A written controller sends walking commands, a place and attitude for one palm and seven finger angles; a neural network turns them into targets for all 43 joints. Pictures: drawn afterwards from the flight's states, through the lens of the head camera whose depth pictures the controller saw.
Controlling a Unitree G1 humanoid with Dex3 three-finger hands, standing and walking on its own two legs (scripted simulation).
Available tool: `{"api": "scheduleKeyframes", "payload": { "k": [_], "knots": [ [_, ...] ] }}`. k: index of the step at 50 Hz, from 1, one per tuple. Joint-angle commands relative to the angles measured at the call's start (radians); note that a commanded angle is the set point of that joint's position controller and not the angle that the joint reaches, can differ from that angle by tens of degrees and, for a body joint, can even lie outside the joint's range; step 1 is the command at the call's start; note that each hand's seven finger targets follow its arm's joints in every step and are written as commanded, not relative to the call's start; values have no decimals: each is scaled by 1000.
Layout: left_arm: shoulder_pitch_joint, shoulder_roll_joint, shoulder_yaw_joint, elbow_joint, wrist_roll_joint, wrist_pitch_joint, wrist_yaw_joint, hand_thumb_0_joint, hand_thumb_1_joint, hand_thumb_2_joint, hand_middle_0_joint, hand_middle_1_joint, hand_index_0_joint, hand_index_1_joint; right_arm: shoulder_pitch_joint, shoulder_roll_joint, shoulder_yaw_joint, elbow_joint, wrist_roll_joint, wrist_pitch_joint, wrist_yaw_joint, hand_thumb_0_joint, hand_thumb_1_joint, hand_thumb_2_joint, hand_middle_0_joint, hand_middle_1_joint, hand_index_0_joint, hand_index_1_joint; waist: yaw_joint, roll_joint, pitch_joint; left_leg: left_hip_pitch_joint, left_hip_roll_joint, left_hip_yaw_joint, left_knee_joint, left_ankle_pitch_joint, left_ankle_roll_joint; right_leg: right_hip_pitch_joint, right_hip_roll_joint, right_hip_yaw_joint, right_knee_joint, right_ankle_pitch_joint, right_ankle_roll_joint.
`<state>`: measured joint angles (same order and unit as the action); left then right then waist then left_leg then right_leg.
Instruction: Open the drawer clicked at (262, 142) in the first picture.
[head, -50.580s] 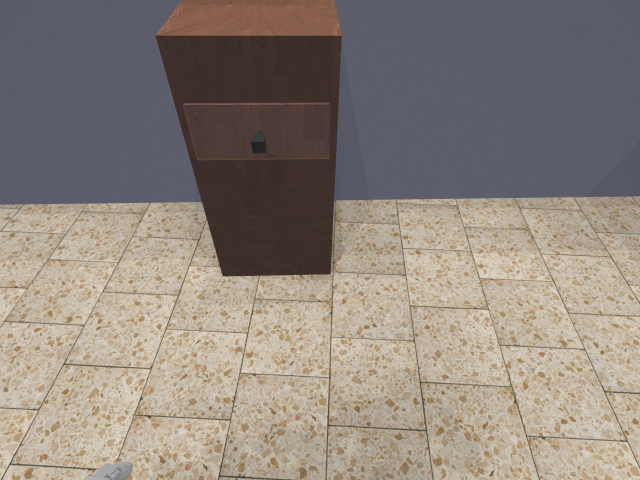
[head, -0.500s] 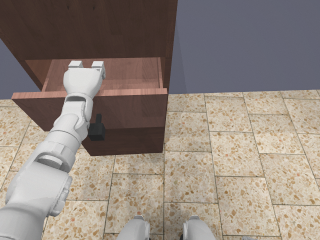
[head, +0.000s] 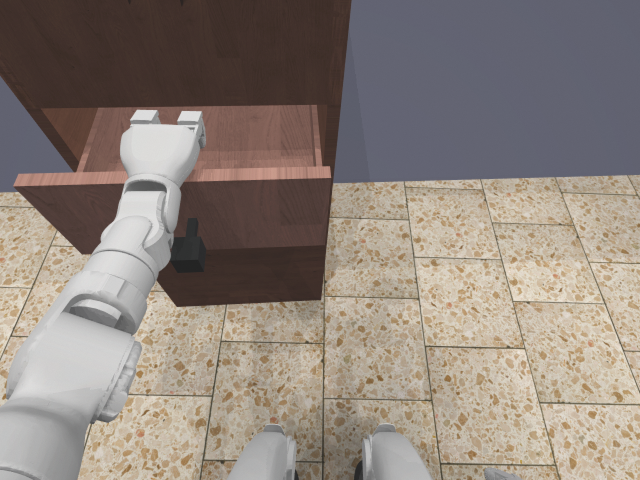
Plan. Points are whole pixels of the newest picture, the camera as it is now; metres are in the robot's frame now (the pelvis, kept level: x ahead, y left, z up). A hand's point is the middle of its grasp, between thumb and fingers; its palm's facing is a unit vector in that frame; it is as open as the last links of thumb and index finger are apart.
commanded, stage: re-aim the fingers above the handle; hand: left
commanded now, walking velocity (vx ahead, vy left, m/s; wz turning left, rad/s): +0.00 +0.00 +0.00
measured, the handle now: (190, 243) +0.42 +0.19 -0.01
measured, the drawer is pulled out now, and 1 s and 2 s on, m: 0.13 0.13 0.13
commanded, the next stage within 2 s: lower the fingers behind the handle in 0.08 s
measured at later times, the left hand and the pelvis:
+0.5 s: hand (172, 178) +0.49 +0.22 +0.04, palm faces +0.00 +0.04 -1.00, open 14.5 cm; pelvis +0.00 +0.00 -0.01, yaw +0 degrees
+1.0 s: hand (173, 177) +0.49 +0.21 +0.05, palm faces +0.02 +0.06 -1.00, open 14.5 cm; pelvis -0.01 -0.01 -0.02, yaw +1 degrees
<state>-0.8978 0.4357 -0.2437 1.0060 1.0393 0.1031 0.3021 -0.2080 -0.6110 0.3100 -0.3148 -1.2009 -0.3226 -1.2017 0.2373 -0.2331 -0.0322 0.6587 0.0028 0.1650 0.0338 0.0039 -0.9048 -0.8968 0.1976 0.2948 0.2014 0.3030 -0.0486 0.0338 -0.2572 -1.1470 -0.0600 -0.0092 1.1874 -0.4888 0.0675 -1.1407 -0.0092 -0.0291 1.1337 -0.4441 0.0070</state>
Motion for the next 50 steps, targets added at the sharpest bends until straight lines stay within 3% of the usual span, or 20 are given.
{"api": "scheduleKeyframes", "payload": {
  "k": [1,6,10,13,16,20,22,25,26,29,50],
  "knots": [
    [-93,-245,-54,-26,-57,-67,-28,0,-500,300,-300,-1200,-300,-1200,66,-156,-51,-75,2,-25,-14,0,-900,-900,200,300,200,300,-140,-55,-182,296,59,-77,-196,145,-23,47,40,-45,-145,55,-65],
    [-78,-191,-17,-14,-59,-74,-30,0,-500,300,-300,-1200,-300,-1200,67,-162,-45,-79,7,-31,-22,0,-900,-900,200,300,200,300,-132,-84,-172,258,54,-67,-199,102,-19,66,39,-38,-155,28,-63],
    [-64,-212,-30,-23,-55,-81,-26,0,-500,300,-300,-1200,-300,-1200,74,-156,-46,-77,7,-36,-20,0,-900,-900,200,300,200,300,-126,-56,-191,279,57,-66,-195,137,-22,57,41,-41,-143,48,-64],
    [-77,-199,-25,-19,-55,-80,-21,0,-500,300,-300,-1200,-300,-1200,67,-160,-44,-75,8,-40,-21,0,-900,-900,200,300,200,300,-135,-93,-168,248,54,-66,-191,111,-17,54,40,-40,-149,31,-61],
    [-79,-194,-21,-14,-48,-79,-19,0,-500,300,-300,-1200,-300,-1200,65,-162,-46,-70,9,-44,-23,0,-900,-900,200,300,200,300,-133,-85,-164,242,54,-66,-189,110,-19,38,39,-41,-140,27,-63],
    [-79,-232,-50,-28,-44,-76,-15,0,-500,300,-300,-1200,-300,-1200,58,-159,-48,-70,9,-48,-19,0,-900,-900,200,300,200,300,-134,-72,-186,256,52,-69,-179,124,-20,19,38,-43,-127,31,-65],
    [-92,-211,-37,-20,-36,-72,-14,0,-500,300,-300,-1200,-300,-1200,59,-163,-47,-68,8,-47,-21,0,-900,-900,200,300,200,300,-139,-71,-178,250,51,-72,-174,129,-21,6,38,-44,-119,32,-65],
    [-103,-249,-65,-30,-37,-68,-16,0,-500,300,-300,-1200,-300,-1200,49,-159,-49,-70,8,-47,-19,0,-900,-900,200,300,200,300,-142,-77,-189,247,50,-75,-165,126,-20,-4,36,-46,-109,29,-66],
    [-98,-224,-44,-22,-33,-67,-17,0,-500,300,-300,-1200,-300,-1200,48,-162,-49,-67,6,-45,-19,0,-900,-900,200,300,200,300,-137,-69,-189,248,51,-77,-164,130,-24,-9,36,-48,-101,30,-67],
    [-94,-254,-70,-34,-38,-64,-24,0,-500,300,-300,-1200,-300,-1200,35,-158,-47,-74,7,-39,-17,0,-900,-900,200,300,200,300,-137,-65,-200,246,46,-74,-156,134,-22,-11,35,-47,-97,28,-68],
    [-137,-218,-79,-60,-40,-43,-58,0,-500,300,-300,-1200,-300,-1200,-14,-163,-26,-90,16,-25,-41,0,-900,-900,200,300,200,300,-147,-70,-210,177,31,-69,-110,93,-14,-48,25,-46,-50,-14,-71]
  ]
}}
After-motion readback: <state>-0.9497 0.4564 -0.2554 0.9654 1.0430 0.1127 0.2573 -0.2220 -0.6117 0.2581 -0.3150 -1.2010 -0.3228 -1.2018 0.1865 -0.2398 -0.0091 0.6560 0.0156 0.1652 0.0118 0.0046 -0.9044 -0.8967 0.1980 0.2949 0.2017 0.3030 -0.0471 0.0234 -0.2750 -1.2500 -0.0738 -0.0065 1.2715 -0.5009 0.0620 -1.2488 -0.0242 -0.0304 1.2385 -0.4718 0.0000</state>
